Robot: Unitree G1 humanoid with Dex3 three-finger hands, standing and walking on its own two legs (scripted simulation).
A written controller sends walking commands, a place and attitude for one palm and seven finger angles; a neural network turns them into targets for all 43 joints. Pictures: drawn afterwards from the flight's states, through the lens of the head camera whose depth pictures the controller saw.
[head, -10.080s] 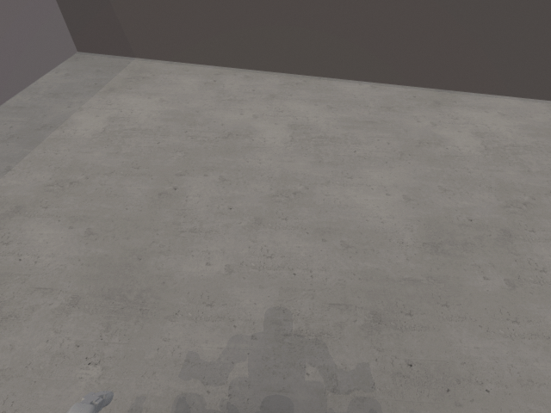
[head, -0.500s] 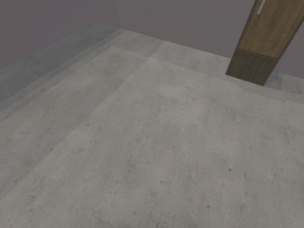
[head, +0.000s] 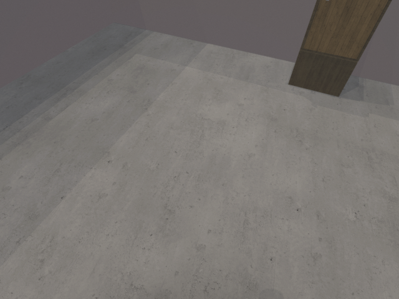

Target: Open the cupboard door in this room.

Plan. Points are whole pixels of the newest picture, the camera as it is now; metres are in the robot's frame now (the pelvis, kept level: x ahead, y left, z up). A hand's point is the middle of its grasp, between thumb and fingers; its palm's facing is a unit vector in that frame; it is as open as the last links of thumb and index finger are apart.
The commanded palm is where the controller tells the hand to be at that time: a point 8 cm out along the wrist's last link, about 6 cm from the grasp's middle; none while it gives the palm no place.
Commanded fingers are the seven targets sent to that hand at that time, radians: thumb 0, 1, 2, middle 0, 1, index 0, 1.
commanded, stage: turn or walk to find it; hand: left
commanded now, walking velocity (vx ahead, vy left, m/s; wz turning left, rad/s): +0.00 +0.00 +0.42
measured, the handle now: out of the picture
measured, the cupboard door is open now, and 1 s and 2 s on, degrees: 0 0 0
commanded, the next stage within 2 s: stand and wait in 0.04 s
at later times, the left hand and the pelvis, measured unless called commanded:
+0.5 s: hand out of the picture +0.01 +0.17 -0.18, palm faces +0.04 -0.98 -0.20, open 7.4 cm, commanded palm none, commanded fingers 0.00 0.90 0.90 -0.20 -0.30 -0.20 -0.30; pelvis +0.01 -0.01 +0.00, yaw +0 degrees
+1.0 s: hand out of the picture +0.08 +0.22 -0.16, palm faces -0.02 -0.95 -0.31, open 7.4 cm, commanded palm none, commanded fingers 0.00 0.90 0.90 -0.20 -0.30 -0.20 -0.30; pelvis +0.00 -0.01 +0.00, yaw -1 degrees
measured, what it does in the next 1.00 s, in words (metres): stands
